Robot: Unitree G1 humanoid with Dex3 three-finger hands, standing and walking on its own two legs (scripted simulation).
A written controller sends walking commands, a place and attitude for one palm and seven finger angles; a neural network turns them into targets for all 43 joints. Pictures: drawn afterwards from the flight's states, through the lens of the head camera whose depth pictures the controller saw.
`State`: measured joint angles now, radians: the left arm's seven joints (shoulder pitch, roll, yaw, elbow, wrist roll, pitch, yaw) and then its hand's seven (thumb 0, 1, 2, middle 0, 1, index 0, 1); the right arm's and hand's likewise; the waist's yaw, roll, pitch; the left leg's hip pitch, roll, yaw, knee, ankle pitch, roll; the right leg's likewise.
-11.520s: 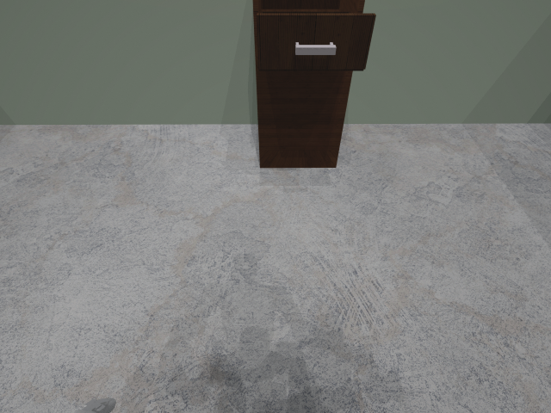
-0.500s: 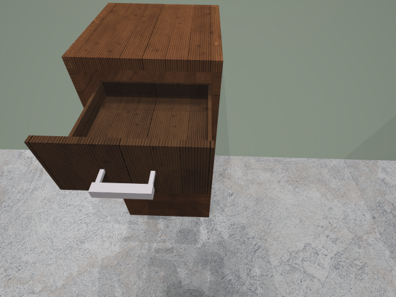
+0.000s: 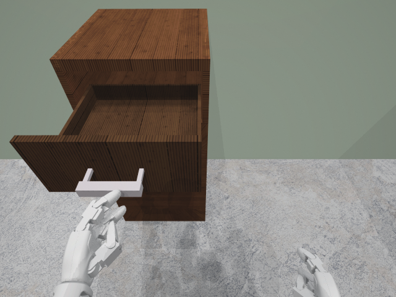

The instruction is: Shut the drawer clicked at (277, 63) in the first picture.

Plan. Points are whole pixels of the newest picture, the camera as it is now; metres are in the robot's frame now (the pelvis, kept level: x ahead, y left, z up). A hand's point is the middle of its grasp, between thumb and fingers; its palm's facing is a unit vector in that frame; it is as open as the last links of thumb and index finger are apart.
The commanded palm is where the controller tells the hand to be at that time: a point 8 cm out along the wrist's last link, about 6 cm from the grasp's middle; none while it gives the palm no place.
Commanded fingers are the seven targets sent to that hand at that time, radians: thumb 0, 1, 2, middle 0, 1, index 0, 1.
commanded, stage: raise the hand and make a fist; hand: left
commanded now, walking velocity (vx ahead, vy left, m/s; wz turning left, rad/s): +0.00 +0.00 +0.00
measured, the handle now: (112, 180) +0.35 +0.20 +0.05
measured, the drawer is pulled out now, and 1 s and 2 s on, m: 0.28 0.28 0.28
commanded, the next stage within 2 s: bring the fist close to the handle in 1.62 s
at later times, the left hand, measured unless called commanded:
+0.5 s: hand (124, 263) +0.19 +0.14 +0.04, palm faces -0.07 -1.00 -0.03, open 4.1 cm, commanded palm +0.13 +0.22 +0.06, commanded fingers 0.00 0.90 0.90 -1.00 -1.17 -1.00 -1.17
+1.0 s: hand (89, 264) +0.16 +0.16 +0.12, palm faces +0.04 -1.00 -0.04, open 3.1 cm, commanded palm +0.11 +0.21 +0.13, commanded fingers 0.00 0.90 0.90 -1.40 -1.60 -1.40 -1.60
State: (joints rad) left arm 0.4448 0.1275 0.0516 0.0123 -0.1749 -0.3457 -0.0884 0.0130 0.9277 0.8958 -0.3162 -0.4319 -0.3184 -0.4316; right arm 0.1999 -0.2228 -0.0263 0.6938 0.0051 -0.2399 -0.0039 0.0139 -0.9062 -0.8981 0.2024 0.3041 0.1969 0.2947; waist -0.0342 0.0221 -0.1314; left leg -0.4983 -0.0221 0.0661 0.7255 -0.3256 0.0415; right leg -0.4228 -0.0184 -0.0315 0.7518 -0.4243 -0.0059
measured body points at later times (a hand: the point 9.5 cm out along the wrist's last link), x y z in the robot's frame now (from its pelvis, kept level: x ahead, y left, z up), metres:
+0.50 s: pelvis -0.02 -0.04 -0.03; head -0.01 -0.06 +0.42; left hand +0.19 +0.19 +0.04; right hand +0.14 -0.27 -0.12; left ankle +0.02 +0.09 -0.71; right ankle -0.03 -0.11 -0.71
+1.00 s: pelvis -0.01 +0.01 -0.01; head -0.02 +0.00 +0.44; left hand +0.15 +0.22 +0.13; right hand +0.22 -0.18 -0.04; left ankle +0.03 +0.09 -0.71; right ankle -0.03 -0.11 -0.71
